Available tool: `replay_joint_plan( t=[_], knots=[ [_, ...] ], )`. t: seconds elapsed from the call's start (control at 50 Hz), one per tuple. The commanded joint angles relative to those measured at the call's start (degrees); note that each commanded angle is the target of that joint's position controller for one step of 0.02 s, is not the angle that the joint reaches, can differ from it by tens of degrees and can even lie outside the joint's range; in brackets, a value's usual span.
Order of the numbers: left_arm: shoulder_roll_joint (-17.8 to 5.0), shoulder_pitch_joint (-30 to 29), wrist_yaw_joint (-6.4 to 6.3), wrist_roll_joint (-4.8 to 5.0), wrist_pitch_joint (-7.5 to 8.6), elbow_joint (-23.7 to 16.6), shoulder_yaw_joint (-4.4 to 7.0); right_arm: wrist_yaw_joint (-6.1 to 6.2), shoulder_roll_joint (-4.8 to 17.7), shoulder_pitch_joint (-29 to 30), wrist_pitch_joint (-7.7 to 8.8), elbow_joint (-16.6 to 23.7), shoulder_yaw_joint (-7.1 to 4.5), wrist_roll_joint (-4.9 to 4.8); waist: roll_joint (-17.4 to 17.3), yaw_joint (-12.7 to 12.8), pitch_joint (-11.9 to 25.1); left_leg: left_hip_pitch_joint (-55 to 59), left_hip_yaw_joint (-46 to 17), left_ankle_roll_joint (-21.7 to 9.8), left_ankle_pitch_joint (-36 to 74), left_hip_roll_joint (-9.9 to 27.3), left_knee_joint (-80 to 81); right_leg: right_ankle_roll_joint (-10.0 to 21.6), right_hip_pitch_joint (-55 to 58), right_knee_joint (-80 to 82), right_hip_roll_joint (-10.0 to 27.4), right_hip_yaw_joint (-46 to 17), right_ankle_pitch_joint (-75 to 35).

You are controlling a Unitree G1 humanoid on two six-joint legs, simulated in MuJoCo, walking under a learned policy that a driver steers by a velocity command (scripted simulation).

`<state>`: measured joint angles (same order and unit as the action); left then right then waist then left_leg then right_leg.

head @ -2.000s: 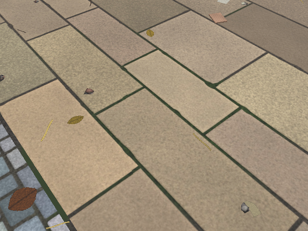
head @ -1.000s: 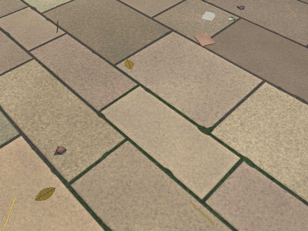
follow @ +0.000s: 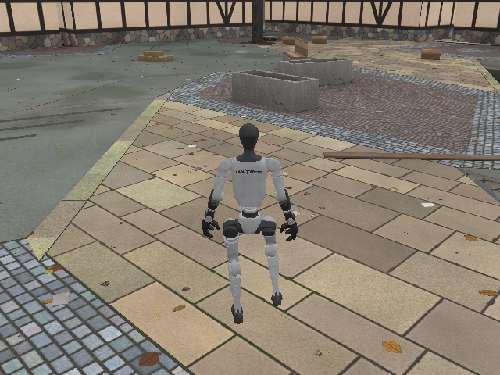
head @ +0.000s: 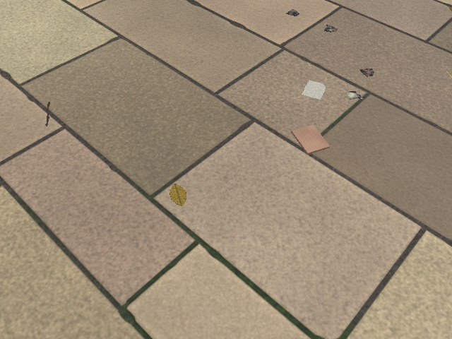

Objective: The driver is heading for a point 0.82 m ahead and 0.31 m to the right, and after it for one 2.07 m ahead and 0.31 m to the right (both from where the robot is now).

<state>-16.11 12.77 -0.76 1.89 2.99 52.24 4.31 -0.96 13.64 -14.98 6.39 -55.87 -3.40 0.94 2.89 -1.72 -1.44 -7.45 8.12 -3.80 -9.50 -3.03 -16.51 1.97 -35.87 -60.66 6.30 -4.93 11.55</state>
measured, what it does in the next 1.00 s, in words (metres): walks ahead, turning right: right foot, then left foot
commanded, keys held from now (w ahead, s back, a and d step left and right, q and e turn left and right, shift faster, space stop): w+e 0.46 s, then e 0.54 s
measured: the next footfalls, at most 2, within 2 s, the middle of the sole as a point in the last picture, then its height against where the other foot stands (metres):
right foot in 0.32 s outside the picture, level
left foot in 0.76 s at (242, 302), level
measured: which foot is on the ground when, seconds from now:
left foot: down 0.00-0.32, up 0.34-0.74, down 0.76-1.00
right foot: up 0.00-0.30, down 0.32-0.76, up 0.78-1.00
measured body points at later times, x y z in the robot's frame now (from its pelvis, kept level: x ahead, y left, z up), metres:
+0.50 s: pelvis +0.27 -0.08 -0.01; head +0.31 -0.09 +0.44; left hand +0.44 +0.16 -0.12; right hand +0.34 -0.38 -0.12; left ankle +0.31 +0.09 -0.66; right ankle +0.29 -0.14 -0.75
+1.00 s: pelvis +0.44 -0.08 -0.01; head +0.49 -0.11 +0.44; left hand +0.72 +0.08 -0.12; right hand +0.42 -0.39 -0.11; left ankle +0.58 -0.03 -0.75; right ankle +0.36 -0.19 -0.68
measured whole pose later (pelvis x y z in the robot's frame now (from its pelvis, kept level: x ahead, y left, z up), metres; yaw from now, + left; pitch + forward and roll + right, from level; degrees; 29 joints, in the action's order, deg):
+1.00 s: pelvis +0.44 -0.08 -0.01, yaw -35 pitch +2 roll +0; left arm -18.6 11.7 -2.3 1.1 -3.5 38.2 5.0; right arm 1.5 14.3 -5.4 0.7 -43.0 -2.8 1.4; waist 1.5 -0.2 -4.1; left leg -20.8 4.2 -1.6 -5.3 1.1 -24.3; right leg -4.2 -30.0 -61.3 1.3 -2.2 25.8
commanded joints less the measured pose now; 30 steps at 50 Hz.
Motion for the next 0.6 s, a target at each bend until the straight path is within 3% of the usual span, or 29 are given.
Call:
replay_joint_plan(
  t=[0.02,0.1,0.2,0.26,0.28,0.3,0.32,0.34,0.36,0.38,0.4,0.42,0.44,0.48,0.54,0.6],
  knots=[
    [-2.13,1.17,0.22,-0.41,-0.1,-2.8,0.74,1.08,7.88,2.44,0.87,2.95,-1.51,0.21,-5.72,1.63,-0.98,-0.02,-7.43,-6.73,12.47,16.49,10.5,-0.75,-3.98,5.49,1.59,-2.46,-8.94],
    [-0.74,-6.29,1.59,-0.8,0.37,-5.65,-0.03,1.97,8.96,0.78,0.27,2.71,-1.55,-0.3,-4.88,-0.75,-2.68,2.17,-1.27,-5.08,14.45,15.63,11.15,-0.54,-2.76,17.47,0.65,2.62,-17.05],
    [-0.13,-13.79,3.56,-0.64,0.27,-10.73,-0.68,2.29,10.28,-4.3,-1.97,1.18,-2.09,-1.21,-4.33,-2.82,-4.65,14.03,1.64,-4.67,23.28,19.3,5.99,1.36,-7.28,23.91,-0.8,6.66,-11.11],
    [-2.49,-10.99,4.5,-0.49,-0.09,-12.2,0.45,2.83,12.52,-2.15,-3.26,2.42,-2.78,-1.59,-7.54,0.82,-0.78,16.26,4.12,-2.97,47.95,19.83,-3.73,4.23,1.45,24.34,-5.4,11.36,-3.01],
    [-4.26,-6.3,4.54,-0.34,-0.25,-11.56,1.42,3.08,13.22,-1.35,-3.74,2.93,-2.99,-1.6,-8.56,3.75,2.1,15.52,4.68,-2.31,55.05,19.48,-11.05,5.62,7.87,24.17,-7.63,12.55,-0.61],
    [-7.05,1.9,4.16,-0.19,-0.29,-9.8,3.01,3.23,13.47,0.03,-4.05,3.51,-2.97,-1.84,-7.96,8.44,6.36,11.48,5.62,-0.82,54.36,17.8,-22.07,7.67,19.64,27.94,-9.78,12.49,-3.28],
    [-11.73,11.11,2.88,-0.36,-0.78,-7.71,5.07,3.27,12.72,0.09,-3.61,4.63,-2.56,-1.4,-2.95,12.37,11.53,-1.48,5.67,1.71,38.47,15.2,-38.81,10.81,36.97,31.0,-5.33,2.82,-3.49],
    [-17.23,9.14,2.15,-0.03,-0.83,-9.06,6.01,2.24,3.93,-3.69,-1.66,7.86,-0.03,0.03,12.79,5.97,15.9,-28.89,2.11,5.93,-15.92,1.26,-62.43,22.32,56.64,36.9,10.4,-31.16,1.09],
    [-13.56,10.99,2.29,-1.1,-0.21,-9.75,4.39,0.9,7.57,-0.51,1.39,8.87,-0.37,-1.9,6.39,8.48,23.03,-35.8,-13.25,4.37,-22.97,0.69,-68.25,24.51,60.44,43.85,14.02,-43.36,4.16],
    [-9.76,9.64,2.21,-1.65,0.43,-9.65,3.39,0.24,9.55,5.07,2.71,10.66,-0.92,-4.0,3.61,9.15,16.18,-39.55,-14.29,2.55,-19.02,3.99,-66.71,20.99,56.14,43.81,11.7,-33.7,1.41],
    [-7.73,5.7,2.44,-1.24,1.1,-9.95,2.86,0.36,8.94,5.65,3.15,10.8,-0.76,-3.61,-1.98,6.0,9.33,-38.17,-13.91,1.96,-14.41,6.84,-59.73,18.42,46.5,43.98,8.73,-25.3,-4.35],
    [-5.74,1.9,2.39,-1.09,1.42,-10.83,2.25,0.9,9.5,5.78,2.8,10.04,-1.29,-2.01,-3.72,3.83,7.06,-34.15,-13.56,2.26,-12.26,8.93,-53.75,16.45,39.27,44.46,6.5,-20.13,-9.36],
    [-4.9,-0.45,2.19,-1.46,1.46,-11.85,1.78,1.0,9.88,4.74,1.97,9.76,-1.71,-1.38,-3.38,1.98,5.13,-30.16,-13.54,2.84,-10.85,9.83,-51.02,15.97,33.32,45.81,5.0,-17.38,-13.04],
    [-6.52,-1.2,1.71,-1.47,1.56,-12.5,2.01,1.15,9.01,4.03,0.44,10.36,-1.85,-0.6,-3.05,0.31,3.44,-26.85,-12.48,4.93,-9.71,9.72,-46.14,16.15,26.91,47.22,4.09,-15.08,-20.99],
    [-9.63,0.16,0.38,-1.55,1.03,-12.44,2.9,1.87,6.98,7.94,-0.67,12.35,-1.26,0.25,-1.85,0.51,2.11,-24.43,-10.01,7.79,-2.68,6.95,-34.54,14.17,20.69,45.15,0.51,-7.63,-36.11],
    [-9.7,2.27,-0.46,-0.86,-0.69,-12.22,3.12,1.5,5.59,12.44,-0.9,13.97,-0.6,-0.17,1.49,2.9,4.52,-18.8,-9.01,7.81,10.11,2.87,-22.08,9.79,19.03,41.87,-3.18,-5.08,-33.45]
  ],
)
